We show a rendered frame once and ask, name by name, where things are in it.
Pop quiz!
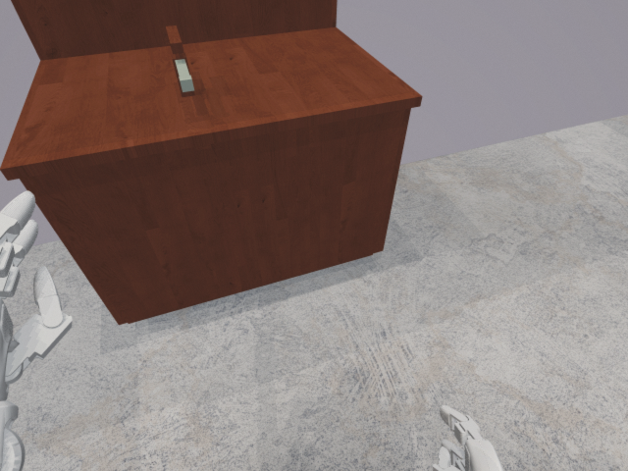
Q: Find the counter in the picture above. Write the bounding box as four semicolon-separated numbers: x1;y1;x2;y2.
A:
0;0;422;325

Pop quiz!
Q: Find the tap lever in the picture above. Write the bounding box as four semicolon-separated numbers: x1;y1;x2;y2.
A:
175;59;194;92

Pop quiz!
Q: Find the left robot forearm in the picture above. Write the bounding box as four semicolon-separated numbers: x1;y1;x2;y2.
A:
0;401;26;471

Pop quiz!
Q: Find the robot right hand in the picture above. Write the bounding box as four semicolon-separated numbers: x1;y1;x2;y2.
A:
433;405;503;471

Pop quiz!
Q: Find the robot left hand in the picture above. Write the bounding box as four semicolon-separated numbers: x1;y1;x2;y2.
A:
0;191;73;401

